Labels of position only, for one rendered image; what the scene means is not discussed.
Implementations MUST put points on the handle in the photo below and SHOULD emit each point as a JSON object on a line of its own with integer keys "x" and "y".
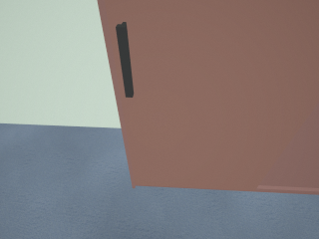
{"x": 125, "y": 58}

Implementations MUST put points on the wardrobe door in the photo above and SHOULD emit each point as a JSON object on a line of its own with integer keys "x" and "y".
{"x": 220, "y": 86}
{"x": 298, "y": 164}

